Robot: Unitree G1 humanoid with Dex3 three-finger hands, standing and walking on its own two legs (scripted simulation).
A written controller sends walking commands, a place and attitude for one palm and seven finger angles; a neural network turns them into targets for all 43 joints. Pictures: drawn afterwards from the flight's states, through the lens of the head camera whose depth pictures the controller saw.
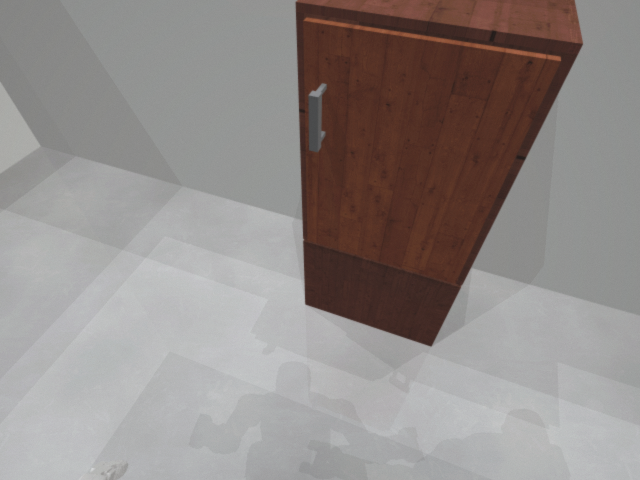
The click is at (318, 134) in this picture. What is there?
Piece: cupboard door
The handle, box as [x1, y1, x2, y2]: [308, 83, 326, 151]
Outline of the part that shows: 323,83 315,91 311,91 308,95 309,149 314,151 317,151 319,149 320,142 325,134 324,131 320,130 321,94 326,88 326,84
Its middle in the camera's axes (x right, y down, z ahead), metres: -0.01 -0.25 +0.79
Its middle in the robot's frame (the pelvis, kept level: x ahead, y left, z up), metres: +0.76 +0.05 +0.05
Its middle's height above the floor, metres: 0.82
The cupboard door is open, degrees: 0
